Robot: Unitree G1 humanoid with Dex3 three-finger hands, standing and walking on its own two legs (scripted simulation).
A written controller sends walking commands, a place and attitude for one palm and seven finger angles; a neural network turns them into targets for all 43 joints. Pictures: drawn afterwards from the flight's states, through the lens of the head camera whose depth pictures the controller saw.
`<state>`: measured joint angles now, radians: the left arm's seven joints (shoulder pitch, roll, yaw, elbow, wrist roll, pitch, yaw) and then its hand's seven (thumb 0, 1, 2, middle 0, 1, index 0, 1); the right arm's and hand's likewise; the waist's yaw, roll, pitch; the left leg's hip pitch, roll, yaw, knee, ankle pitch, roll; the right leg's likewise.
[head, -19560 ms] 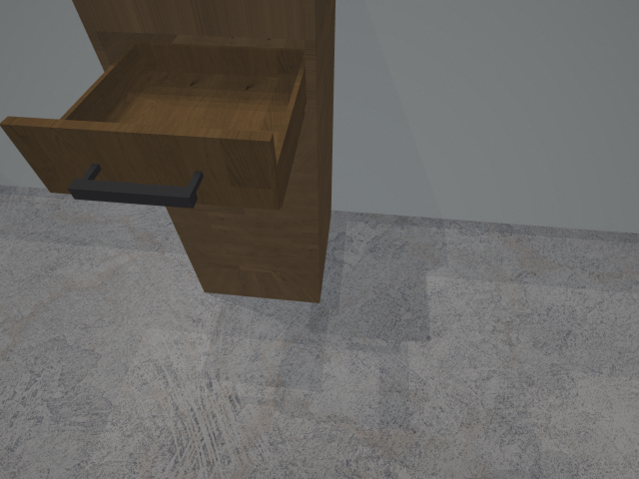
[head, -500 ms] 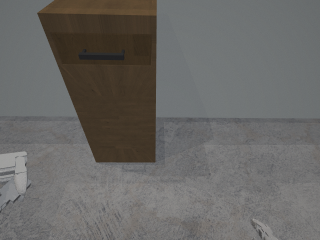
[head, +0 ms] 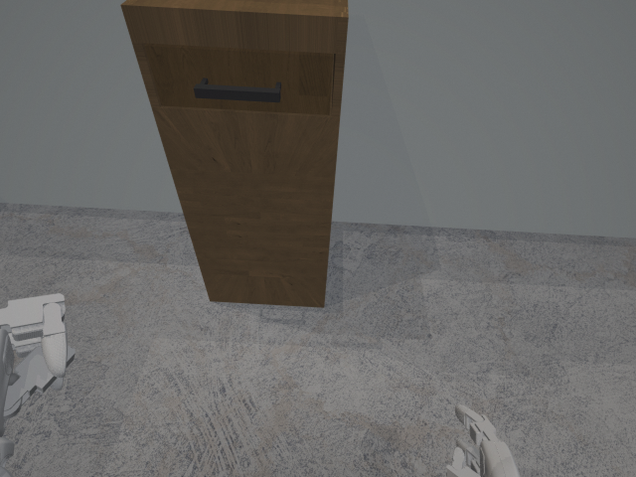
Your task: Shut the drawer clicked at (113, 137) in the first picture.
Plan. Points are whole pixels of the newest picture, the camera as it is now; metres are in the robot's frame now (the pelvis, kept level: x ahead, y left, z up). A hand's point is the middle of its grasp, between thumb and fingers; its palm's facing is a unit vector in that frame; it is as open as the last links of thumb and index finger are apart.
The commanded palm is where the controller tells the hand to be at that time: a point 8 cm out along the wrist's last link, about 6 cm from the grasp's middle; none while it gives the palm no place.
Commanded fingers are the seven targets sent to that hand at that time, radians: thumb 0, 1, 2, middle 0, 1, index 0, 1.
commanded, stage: let the arm hang, fingers relaxed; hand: left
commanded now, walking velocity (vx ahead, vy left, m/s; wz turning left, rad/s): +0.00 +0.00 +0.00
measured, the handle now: (239, 88) +0.82 +0.23 +0.10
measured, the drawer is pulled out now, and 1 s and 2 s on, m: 0.00 0.00 0.00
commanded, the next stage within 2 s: look to check the result in 1.20 s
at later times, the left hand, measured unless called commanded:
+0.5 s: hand out of the picture -0.02 +0.19 -0.19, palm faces +0.07 -0.98 -0.21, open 3.6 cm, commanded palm none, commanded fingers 0.00 0.90 0.90 -0.56 -0.69 -0.56 -0.69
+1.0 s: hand out of the picture -0.02 +0.12 -0.18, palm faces +0.09 -0.99 -0.14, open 7.3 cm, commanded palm none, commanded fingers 0.00 0.90 0.90 -0.20 -0.30 -0.20 -0.30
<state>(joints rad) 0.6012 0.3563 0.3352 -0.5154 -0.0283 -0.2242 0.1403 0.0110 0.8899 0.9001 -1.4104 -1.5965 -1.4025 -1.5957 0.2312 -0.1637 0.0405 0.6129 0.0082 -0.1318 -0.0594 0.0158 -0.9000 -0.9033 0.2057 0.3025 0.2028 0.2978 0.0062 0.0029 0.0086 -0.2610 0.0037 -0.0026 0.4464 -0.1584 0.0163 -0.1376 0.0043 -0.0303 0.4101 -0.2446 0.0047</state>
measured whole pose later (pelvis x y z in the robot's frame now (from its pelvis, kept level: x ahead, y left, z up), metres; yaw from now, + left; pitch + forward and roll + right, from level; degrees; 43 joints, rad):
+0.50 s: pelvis +0.00 +0.00 -0.01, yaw +3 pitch -1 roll -2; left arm 0.32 0.24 0.03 1.02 0.01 0.04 0.02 0.01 0.91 0.90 -0.91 -1.12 -0.90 -1.12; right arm 0.29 -0.19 0.00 1.02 -0.02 0.04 -0.03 0.01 -0.91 -0.90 0.20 0.30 0.20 0.30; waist 0.00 -0.04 0.08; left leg -0.32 -0.01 -0.05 0.54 -0.19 0.01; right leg -0.17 0.00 -0.08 0.49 -0.29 -0.01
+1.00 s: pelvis +0.01 -0.02 +0.00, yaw +2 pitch -2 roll +0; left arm 0.32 0.09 0.00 1.14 0.00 0.00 0.04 0.00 0.91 0.90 -0.22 -0.32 -0.21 -0.32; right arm 0.31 -0.09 -0.01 1.13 -0.01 0.02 -0.04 0.01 -0.91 -0.90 0.20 0.30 0.20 0.30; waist -0.01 0.01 0.04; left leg -0.25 0.00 -0.04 0.49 -0.19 -0.01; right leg -0.13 0.00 -0.07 0.48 -0.31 -0.02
